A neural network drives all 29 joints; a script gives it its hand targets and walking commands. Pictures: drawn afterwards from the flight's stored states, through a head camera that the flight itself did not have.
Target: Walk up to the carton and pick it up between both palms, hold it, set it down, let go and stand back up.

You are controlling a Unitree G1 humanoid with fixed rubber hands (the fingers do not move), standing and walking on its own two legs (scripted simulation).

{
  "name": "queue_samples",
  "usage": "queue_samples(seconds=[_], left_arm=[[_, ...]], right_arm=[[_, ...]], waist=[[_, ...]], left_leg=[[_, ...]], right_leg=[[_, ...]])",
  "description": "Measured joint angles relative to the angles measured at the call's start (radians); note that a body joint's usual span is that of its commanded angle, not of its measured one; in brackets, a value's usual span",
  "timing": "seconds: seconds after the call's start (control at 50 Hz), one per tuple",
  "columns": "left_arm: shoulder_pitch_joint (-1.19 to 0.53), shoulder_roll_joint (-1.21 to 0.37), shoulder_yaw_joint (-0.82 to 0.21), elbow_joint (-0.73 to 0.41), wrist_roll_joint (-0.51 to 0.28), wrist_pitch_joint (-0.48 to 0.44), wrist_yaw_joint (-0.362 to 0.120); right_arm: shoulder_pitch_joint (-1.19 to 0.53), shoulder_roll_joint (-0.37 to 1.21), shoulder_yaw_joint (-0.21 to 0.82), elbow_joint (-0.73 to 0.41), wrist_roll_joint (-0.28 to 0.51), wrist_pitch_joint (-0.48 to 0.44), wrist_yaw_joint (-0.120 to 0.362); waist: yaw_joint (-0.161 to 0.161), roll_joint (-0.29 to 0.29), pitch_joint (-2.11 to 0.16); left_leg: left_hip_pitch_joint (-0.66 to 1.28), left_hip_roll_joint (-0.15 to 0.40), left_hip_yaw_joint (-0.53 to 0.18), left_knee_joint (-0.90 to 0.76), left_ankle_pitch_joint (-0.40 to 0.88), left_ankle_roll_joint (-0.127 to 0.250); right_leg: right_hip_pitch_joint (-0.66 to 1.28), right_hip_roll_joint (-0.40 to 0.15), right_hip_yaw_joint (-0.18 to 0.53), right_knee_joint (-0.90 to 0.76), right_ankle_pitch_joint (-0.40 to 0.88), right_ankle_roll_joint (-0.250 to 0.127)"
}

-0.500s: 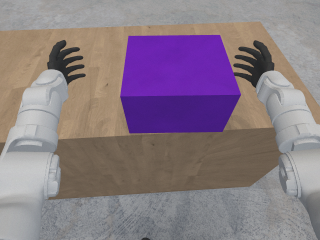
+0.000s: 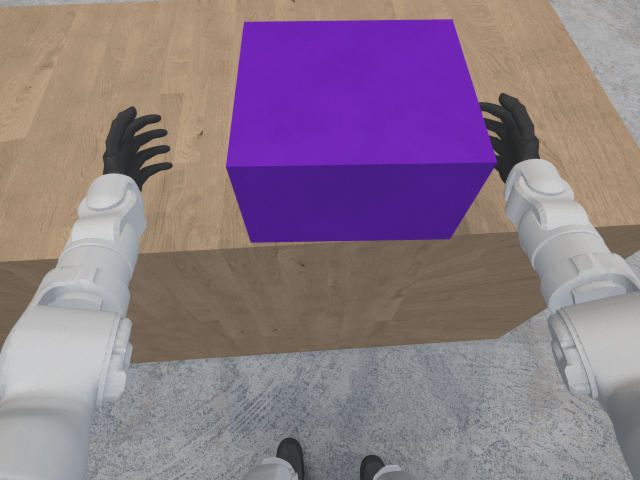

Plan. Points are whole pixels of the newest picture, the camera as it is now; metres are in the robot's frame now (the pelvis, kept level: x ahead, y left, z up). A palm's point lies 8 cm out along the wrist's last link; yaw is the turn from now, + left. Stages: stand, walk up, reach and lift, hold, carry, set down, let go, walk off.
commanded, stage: reach and lift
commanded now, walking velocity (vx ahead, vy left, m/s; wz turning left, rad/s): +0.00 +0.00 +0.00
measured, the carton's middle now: (349, 133) +0.56 -0.01 +0.03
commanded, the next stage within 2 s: none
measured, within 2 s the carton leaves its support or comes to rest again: neither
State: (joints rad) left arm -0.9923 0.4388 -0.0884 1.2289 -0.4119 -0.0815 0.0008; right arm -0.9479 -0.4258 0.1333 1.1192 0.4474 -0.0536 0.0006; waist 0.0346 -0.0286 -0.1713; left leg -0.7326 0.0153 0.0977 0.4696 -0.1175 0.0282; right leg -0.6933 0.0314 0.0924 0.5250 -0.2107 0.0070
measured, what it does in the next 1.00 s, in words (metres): stands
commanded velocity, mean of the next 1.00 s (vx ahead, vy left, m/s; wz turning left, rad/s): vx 0.00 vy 0.00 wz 0.00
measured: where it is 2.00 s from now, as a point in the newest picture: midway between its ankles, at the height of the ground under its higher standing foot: outside the picture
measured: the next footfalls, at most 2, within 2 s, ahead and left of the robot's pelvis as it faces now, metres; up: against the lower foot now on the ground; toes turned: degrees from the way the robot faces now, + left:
none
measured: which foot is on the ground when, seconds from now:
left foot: down 0.00-1.00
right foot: down 0.00-1.00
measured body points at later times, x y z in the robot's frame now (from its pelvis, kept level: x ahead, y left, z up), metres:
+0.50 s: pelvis +0.00 +0.00 +0.00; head +0.12 +0.01 +0.43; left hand +0.47 +0.23 +0.06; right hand +0.49 -0.21 +0.07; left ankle +0.04 +0.10 -0.73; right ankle +0.00 -0.13 -0.73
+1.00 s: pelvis +0.00 +0.00 +0.00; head +0.11 +0.01 +0.43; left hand +0.48 +0.21 +0.06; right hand +0.49 -0.18 +0.07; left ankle +0.04 +0.10 -0.73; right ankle +0.00 -0.13 -0.73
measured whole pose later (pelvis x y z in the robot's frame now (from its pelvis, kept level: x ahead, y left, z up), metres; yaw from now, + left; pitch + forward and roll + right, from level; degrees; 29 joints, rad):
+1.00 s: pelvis +0.00 +0.00 +0.00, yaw +0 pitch +25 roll +0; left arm -0.97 0.25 0.09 1.17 -0.22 -0.15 0.05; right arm -0.93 -0.30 0.01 1.09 0.29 -0.09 -0.08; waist 0.03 -0.03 -0.22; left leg -0.79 0.02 0.10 0.47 -0.11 0.03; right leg -0.76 0.03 0.09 0.53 -0.21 0.01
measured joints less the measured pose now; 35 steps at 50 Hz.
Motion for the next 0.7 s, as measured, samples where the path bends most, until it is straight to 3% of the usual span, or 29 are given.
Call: queue_samples(seconds=[0.32, 0.52, 0.7], left_arm=[[0.020, -0.048, 0.019, -0.052, 0.003, -0.045, 0.004], [0.020, -0.108, 0.071, -0.052, 0.071, -0.052, 0.004], [0.020, -0.161, 0.120, -0.055, 0.129, -0.060, 0.024]], right_arm=[[0.010, 0.005, 0.017, -0.001, 0.006, -0.033, -0.010], [0.013, 0.025, 0.012, -0.004, 0.004, -0.033, -0.046], [0.018, 0.063, -0.022, -0.018, -0.045, -0.033, -0.059]], waist=[[-0.001, 0.000, -0.038], [-0.001, 0.000, -0.043], [-0.004, 0.000, -0.046]], left_leg=[[-0.061, 0.002, 0.000, 0.000, 0.004, 0.000], [-0.061, 0.002, 0.000, 0.000, 0.004, 0.000], [-0.061, 0.002, 0.000, 0.000, 0.004, 0.000]], right_leg=[[-0.062, 0.002, 0.000, 0.000, 0.004, 0.001], [-0.062, 0.002, 0.000, 0.000, 0.005, 0.003], [-0.062, 0.002, 0.000, 0.000, 0.006, 0.003]])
